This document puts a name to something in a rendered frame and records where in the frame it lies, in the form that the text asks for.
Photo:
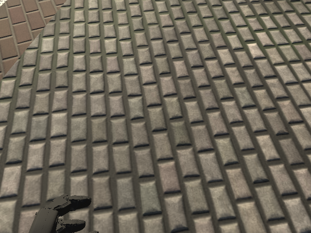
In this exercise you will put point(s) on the left robot hand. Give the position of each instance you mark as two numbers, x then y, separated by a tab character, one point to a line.
47	220

